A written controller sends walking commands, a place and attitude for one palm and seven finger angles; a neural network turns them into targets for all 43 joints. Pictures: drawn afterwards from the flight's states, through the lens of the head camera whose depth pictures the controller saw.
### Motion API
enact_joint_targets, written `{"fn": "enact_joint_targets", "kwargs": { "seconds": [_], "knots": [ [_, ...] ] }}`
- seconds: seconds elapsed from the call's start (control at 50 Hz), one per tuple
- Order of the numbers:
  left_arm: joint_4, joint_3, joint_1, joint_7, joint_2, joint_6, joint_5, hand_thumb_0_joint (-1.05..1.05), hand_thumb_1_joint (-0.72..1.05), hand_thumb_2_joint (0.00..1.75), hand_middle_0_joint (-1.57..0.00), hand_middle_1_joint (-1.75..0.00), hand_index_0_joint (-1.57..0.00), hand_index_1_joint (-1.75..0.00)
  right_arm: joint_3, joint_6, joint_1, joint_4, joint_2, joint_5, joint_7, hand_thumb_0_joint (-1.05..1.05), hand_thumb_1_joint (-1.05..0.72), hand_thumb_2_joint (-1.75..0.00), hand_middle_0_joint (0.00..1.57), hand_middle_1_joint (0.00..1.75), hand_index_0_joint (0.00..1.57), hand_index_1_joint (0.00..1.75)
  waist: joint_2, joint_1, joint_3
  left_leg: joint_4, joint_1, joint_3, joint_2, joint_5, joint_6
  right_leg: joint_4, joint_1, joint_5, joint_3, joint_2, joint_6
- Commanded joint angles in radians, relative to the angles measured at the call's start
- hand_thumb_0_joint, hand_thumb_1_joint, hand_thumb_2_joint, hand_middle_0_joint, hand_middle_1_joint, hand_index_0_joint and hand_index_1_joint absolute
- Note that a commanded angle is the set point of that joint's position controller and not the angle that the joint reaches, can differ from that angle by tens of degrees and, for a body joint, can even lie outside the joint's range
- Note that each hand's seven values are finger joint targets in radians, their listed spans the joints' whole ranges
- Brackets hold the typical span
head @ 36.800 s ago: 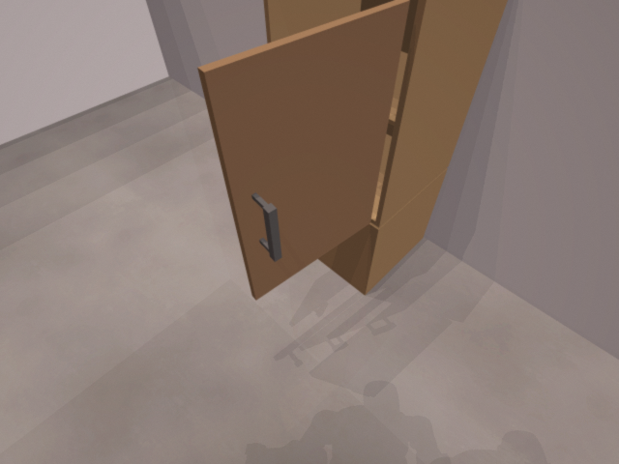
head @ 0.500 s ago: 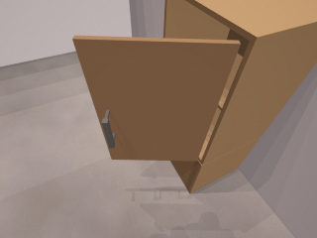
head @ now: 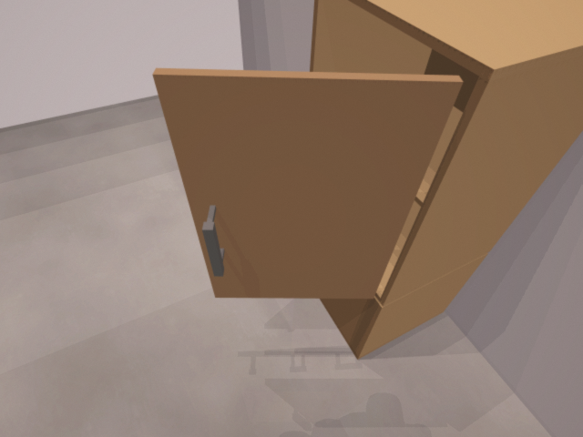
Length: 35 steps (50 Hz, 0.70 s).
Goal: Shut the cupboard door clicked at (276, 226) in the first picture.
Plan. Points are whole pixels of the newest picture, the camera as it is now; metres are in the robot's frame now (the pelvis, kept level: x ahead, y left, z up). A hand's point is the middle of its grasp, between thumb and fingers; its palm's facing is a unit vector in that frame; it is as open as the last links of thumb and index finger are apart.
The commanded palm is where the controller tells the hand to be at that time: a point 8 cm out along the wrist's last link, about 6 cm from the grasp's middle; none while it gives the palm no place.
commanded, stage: raise the hand and make a fist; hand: left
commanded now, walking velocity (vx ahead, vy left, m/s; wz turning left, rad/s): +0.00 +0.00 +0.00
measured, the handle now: (215, 242) +0.46 +0.18 -0.07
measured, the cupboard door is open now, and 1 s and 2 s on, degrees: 63 63 63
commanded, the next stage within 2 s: bring the fist close to the handle in 1.96 s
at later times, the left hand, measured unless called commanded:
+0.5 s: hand out of the picture +0.12 +0.19 -0.09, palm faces +0.16 -0.99 -0.01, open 6.0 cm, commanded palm +0.11 +0.24 -0.07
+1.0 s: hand (154, 420) +0.16 +0.20 -0.07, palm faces +0.08 -1.00 -0.02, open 3.7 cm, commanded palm +0.13 +0.25 -0.07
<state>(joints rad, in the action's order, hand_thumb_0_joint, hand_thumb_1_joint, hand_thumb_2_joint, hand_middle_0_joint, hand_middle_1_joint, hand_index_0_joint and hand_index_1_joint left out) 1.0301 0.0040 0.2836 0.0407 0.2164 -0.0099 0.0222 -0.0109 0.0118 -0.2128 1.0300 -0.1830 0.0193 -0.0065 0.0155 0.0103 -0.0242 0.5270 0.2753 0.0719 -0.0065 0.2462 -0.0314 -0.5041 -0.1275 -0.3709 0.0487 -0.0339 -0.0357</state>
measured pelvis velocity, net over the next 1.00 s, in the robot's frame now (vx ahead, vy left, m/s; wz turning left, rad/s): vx -0.05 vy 0.00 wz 0.02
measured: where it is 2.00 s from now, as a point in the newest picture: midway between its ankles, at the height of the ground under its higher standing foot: outside the picture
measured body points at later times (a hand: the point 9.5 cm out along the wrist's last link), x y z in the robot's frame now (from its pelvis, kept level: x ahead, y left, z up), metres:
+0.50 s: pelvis -0.05 -0.03 -0.12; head +0.00 -0.02 +0.33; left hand +0.10 +0.25 -0.09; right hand +0.19 -0.26 -0.16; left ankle +0.02 +0.10 -0.73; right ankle -0.04 -0.13 -0.73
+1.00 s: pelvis -0.05 +0.00 -0.12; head +0.03 +0.02 +0.32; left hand +0.15 +0.25 -0.07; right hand +0.14 -0.24 -0.20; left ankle +0.02 +0.10 -0.73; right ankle -0.04 -0.13 -0.73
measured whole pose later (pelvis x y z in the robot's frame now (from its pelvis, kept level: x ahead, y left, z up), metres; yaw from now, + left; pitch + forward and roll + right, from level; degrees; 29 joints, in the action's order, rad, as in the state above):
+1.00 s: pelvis -0.05 +0.00 -0.12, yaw +1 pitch +18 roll -4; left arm -0.04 -0.16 0.44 -0.24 0.23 -0.44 -0.29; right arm 0.02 0.21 -0.24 0.55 -0.24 -0.01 -0.05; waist -0.04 0.02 0.18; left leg 1.33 1.15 -0.02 0.03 0.50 -0.03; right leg -1.29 -1.00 -0.62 -0.08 0.02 0.00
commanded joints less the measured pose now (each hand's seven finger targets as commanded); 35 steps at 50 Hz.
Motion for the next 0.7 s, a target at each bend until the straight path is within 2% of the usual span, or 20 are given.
{"fn": "enact_joint_targets", "kwargs": {
  "seconds": [0.0,0.02,0.04,0.06,0.08,0.1,0.12,0.14,0.16,0.18,0.22,0.24,0.26,0.3,0.32,0.34,0.38,0.48,0.54,0.68],
  "knots": [
    [-0.033,-0.019,0.045,0.001,0.127,-0.010,-0.006,0.00,0.90,0.90,-0.20,-0.30,-0.20,-0.30,0.035,0.022,-0.008,-0.037,-0.155,-0.008,-0.014,0.00,-0.90,-0.90,0.20,0.30,0.20,0.30,-0.013,-0.002,0.018,-0.099,-0.110,-0.109,0.110,-0.239,-0.017,0.082,-0.083,0.240,0.026,-0.049,0.054],
    [-0.016,-0.012,0.086,0.036,0.075,-0.021,0.009,0.00,0.90,0.90,-0.20,-0.30,-0.20,-0.30,0.038,0.019,0.001,-0.083,-0.160,-0.016,-0.010,0.00,-0.90,-0.90,0.20,0.30,0.20,0.30,-0.037,-0.007,-0.031,0.056,-0.110,-0.090,0.144,-0.386,0.009,0.097,-0.154,0.347,0.057,-0.072,0.042],
    [-1.651,-0.505,-0.793,0.069,0.731,-0.287,-0.095,0.00,0.90,0.90,-0.20,-0.30,-0.20,-0.30,0.088,0.209,-0.111,-0.307,-0.327,-0.045,-0.088,0.00,-0.90,-0.90,0.20,0.30,0.20,0.30,-0.079,-0.152,0.341,0.117,-0.449,-0.171,0.083,-0.495,0.014,-0.200,-0.224,0.458,-0.129,0.029,0.059],
    [-1.244,-0.078,0.028,0.060,0.152,-0.203,-0.130,0.00,0.90,0.90,-0.22,-0.32,-0.22,-0.32,0.025,0.295,-0.021,-0.333,-0.211,-0.097,-0.121,0.00,-0.90,-0.90,0.20,0.30,0.20,0.30,-0.383,-0.028,0.503,0.053,-0.524,-0.206,0.128,-0.608,0.037,-0.359,-0.355,0.121,-0.156,0.052,0.037],
    [-1.232,0.007,0.244,0.057,-0.051,-0.085,-0.190,0.00,0.90,0.90,-0.24,-0.34,-0.24,-0.34,0.040,0.332,0.003,-0.355,-0.153,-0.075,-0.095,0.00,-0.90,-0.90,0.20,0.30,0.20,0.30,-0.338,-0.015,0.451,-0.027,-0.349,-0.188,0.103,-0.604,0.072,-0.389,-0.306,0.039,-0.147,0.058,0.048],
    [-1.165,-0.035,0.080,0.059,-0.008,-0.090,-0.173,0.00,0.90,0.90,-0.25,-0.36,-0.25,-0.36,0.060,0.349,-0.021,-0.334,-0.157,-0.069,-0.064,0.00,-0.90,-0.90,0.20,0.30,0.20,0.30,-0.158,-0.063,0.224,-0.031,-0.125,-0.176,0.091,-0.395,0.058,-0.321,-0.400,0.020,-0.125,0.039,0.039],
    [-1.094,-0.070,0.056,0.041,-0.014,-0.130,-0.179,0.00,0.90,0.90,-0.27,-0.38,-0.27,-0.38,0.081,0.353,0.000,-0.367,-0.170,-0.054,-0.047,0.00,-0.90,-0.90,0.20,0.30,0.20,0.30,-0.101,-0.063,0.049,0.018,0.050,-0.171,0.060,-0.124,0.056,-0.232,-0.447,-0.003,-0.145,0.040,0.050],
    [-0.968,-0.120,0.089,0.016,0.011,-0.188,-0.186,0.00,0.90,0.90,-0.29,-0.40,-0.29,-0.40,0.086,0.357,0.022,-0.386,-0.182,-0.049,-0.037,0.00,-0.90,-0.90,0.20,0.30,0.20,0.30,0.002,-0.062,-0.029,0.093,0.208,-0.156,0.027,0.097,0.052,-0.173,-0.509,-0.020,-0.159,0.036,0.053],
    [-0.843,-0.167,0.191,-0.022,0.004,-0.273,-0.210,0.00,0.90,0.90,-0.31,-0.42,-0.31,-0.42,0.085,0.356,0.041,-0.403,-0.172,-0.042,-0.030,0.00,-0.90,-0.90,0.20,0.30,0.20,0.30,0.139,-0.044,-0.041,0.166,0.313,-0.146,0.009,0.183,0.046,-0.175,-0.583,-0.117,-0.156,0.036,0.053],
    [-0.755,-0.209,0.289,-0.083,0.007,-0.360,-0.233,0.00,0.90,0.90,-0.33,-0.44,-0.33,-0.44,0.090,0.355,0.049,-0.427,-0.170,-0.043,-0.016,0.00,-0.90,-0.90,0.20,0.30,0.20,0.30,0.133,0.000,-0.014,0.238,0.366,-0.123,-0.005,0.135,0.050,-0.208,-0.598,-0.115,-0.135,0.033,0.067],
    [-0.751,-0.275,0.332,-0.231,0.028,-0.556,-0.280,0.00,0.90,0.90,-0.36,-0.48,-0.36,-0.48,0.110,0.348,0.070,-0.469,-0.177,-0.020,0.006,0.00,-0.90,-0.90,0.20,0.30,0.20,0.30,0.199,0.056,0.184,0.413,0.468,-0.094,-0.008,0.005,0.052,-0.405,-0.640,0.048,-0.113,0.041,0.073],
    [-0.772,-0.233,0.300,-0.314,0.011,-0.644,-0.295,0.00,0.90,0.90,-0.38,-0.50,-0.38,-0.50,0.113,0.352,0.090,-0.492,-0.181,-0.016,0.013,0.00,-0.90,-0.90,0.20,0.30,0.20,0.30,0.192,0.052,0.225,0.481,0.535,-0.089,-0.012,0.021,0.051,-0.471,-0.686,0.052,-0.081,0.037,0.068],
    [-0.779,-0.268,0.281,-0.378,0.059,-0.696,-0.306,0.00,0.90,0.90,-0.40,-0.52,-0.40,-0.52,0.122,0.351,0.095,-0.524,-0.181,-0.023,0.019,0.00,-0.90,-0.90,0.20,0.30,0.20,0.30,0.150,0.058,0.263,0.521,0.578,-0.084,-0.012,0.055,0.050,-0.505,-0.720,-0.009,-0.055,0.036,0.072],
    [-0.862,-0.318,0.247,-0.436,0.133,-0.671,-0.345,0.00,0.90,0.90,-0.44,-0.56,-0.44,-0.56,0.120,0.336,0.112,-0.604,-0.192,-0.039,0.019,0.00,-0.90,-0.90,0.20,0.30,0.20,0.30,-0.028,0.089,0.332,0.548,0.596,-0.059,-0.020,0.112,0.037,-0.507,-0.710,-0.124,0.006,0.028,0.078],
    [-0.929,-0.327,0.211,-0.445,0.148,-0.632,-0.367,0.00,0.90,0.90,-0.46,-0.58,-0.46,-0.58,0.116,0.328,0.117,-0.640,-0.191,-0.048,0.012,0.00,-0.90,-0.90,0.20,0.30,0.20,0.30,-0.060,0.087,0.352,0.540,0.588,-0.063,-0.016,0.148,0.031,-0.495,-0.714,-0.181,0.004,0.032,0.077],
    [-0.997,-0.349,0.186,-0.438,0.168,-0.597,-0.389,0.00,0.90,0.90,-0.47,-0.60,-0.47,-0.60,0.114,0.321,0.119,-0.664,-0.191,-0.055,0.001,0.00,-0.90,-0.90,0.20,0.30,0.20,0.30,-0.063,0.086,0.374,0.546,0.593,-0.066,-0.014,0.181,0.025,-0.471,-0.715,-0.245,0.026,0.032,0.071],
    [-1.151,-0.327,0.058,-0.402,0.177,-0.566,-0.403,0.00,0.90,0.90,-0.51,-0.64,-0.51,-0.64,0.100,0.318,0.097,-0.680,-0.179,-0.058,-0.024,0.00,-0.90,-0.90,0.20,0.30,0.20,0.30,-0.019,0.038,0.379,0.610,0.648,-0.077,-0.003,0.221,0.009,-0.423,-0.733,-0.339,0.095,0.029,0.047],
    [-1.366,-0.247,-0.055,-0.346,0.178,-0.604,-0.349,0.00,0.90,0.90,-0.60,-0.74,-0.60,-0.74,0.083,0.332,0.043,-0.628,-0.175,-0.042,-0.065,0.00,-0.90,-0.90,0.20,0.30,0.20,0.30,-0.077,-0.036,0.370,0.674,0.621,-0.112,0.024,0.170,-0.011,-0.484,-0.823,-0.215,0.050,0.056,0.056],
    [-1.269,-0.206,-0.012,-0.383,0.141,-0.565,-0.349,0.00,0.90,0.90,-0.66,-0.80,-0.66,-0.80,0.075,0.330,0.042,-0.605,-0.178,-0.045,-0.075,0.00,-0.90,-0.90,0.20,0.30,0.20,0.30,-0.075,-0.045,0.342,0.684,0.661,-0.122,0.026,0.190,-0.009,-0.500,-0.853,-0.226,0.024,0.062,0.057],
    [-1.195,-0.318,0.139,-0.376,0.181,-0.389,-0.376,0.00,0.90,0.90,-0.79,-0.94,-0.79,-0.94,0.077,0.285,0.065,-0.633,-0.154,-0.058,-0.074,0.00,-0.90,-0.90,0.20,0.30,0.20,0.30,-0.020,0.044,0.447,0.644,0.659,-0.124,0.022,0.101,0.000,-0.511,-0.714,-0.105,0.011,0.055,0.048]
  ]
}}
